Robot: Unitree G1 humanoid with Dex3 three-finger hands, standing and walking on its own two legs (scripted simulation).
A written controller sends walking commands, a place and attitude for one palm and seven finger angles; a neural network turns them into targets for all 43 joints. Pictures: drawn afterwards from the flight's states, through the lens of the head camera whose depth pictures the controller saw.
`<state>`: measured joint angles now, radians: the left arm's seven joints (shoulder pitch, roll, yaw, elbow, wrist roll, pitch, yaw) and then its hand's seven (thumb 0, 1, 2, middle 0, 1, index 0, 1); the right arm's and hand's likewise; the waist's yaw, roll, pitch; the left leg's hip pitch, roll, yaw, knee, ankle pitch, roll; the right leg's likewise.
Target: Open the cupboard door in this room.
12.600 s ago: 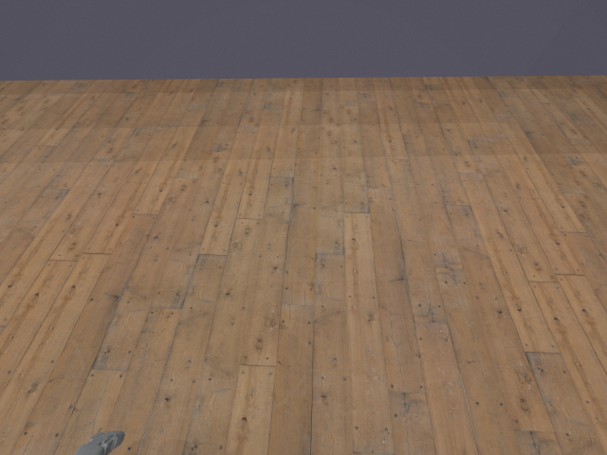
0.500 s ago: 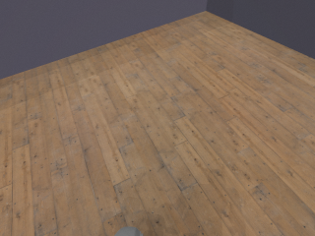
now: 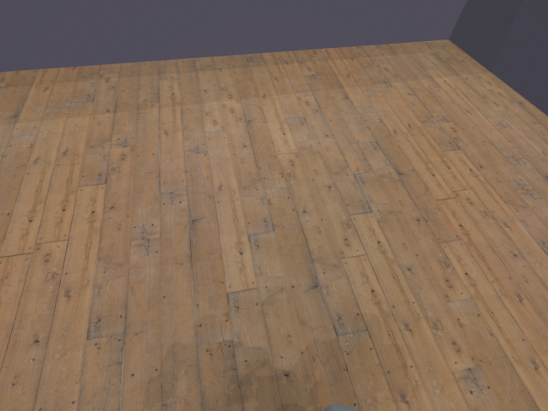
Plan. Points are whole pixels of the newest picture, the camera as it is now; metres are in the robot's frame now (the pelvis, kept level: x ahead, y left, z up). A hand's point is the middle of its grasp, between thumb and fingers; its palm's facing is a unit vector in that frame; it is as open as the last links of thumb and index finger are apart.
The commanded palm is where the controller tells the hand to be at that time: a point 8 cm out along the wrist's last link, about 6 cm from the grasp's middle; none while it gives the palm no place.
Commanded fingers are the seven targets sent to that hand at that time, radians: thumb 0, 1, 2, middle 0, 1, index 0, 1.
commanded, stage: turn or walk to find it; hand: left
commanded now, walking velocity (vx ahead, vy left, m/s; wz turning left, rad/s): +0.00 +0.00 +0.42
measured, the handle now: out of the picture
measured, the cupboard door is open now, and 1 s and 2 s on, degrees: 0 0 0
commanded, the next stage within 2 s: none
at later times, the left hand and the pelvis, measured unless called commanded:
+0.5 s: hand out of the picture +0.03 +0.14 -0.15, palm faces +0.23 -0.93 -0.28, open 7.4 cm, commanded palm none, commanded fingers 0.00 0.90 0.90 -0.20 -0.30 -0.20 -0.30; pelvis -0.01 -0.07 +0.00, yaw +14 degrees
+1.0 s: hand out of the picture -0.13 +0.20 -0.19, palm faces +0.49 -0.85 -0.21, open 7.4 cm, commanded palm none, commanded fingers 0.00 0.90 0.90 -0.20 -0.30 -0.20 -0.30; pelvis -0.05 +0.00 +0.00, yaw +26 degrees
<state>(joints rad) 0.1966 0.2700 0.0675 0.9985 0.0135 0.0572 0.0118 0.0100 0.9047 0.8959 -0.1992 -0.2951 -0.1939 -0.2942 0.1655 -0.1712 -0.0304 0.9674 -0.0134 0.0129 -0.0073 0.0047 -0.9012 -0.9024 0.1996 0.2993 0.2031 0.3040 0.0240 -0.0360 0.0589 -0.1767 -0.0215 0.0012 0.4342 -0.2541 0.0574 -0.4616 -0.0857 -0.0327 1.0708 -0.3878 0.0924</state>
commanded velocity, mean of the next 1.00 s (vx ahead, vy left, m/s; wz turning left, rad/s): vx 0.00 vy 0.00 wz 0.42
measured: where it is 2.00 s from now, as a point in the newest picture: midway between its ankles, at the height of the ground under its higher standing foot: outside the picture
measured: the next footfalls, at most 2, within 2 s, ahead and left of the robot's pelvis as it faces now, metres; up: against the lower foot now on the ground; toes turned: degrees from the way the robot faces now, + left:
right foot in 0.30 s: +0.03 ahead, -0.15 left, +0.00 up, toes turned +5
left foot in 0.84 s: -0.06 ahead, +0.08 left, +0.00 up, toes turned +27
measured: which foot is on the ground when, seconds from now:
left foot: down 0.00-0.30, up 0.32-0.82, down 0.84-1.00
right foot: up 0.00-0.28, down 0.30-0.84, up 0.86-1.00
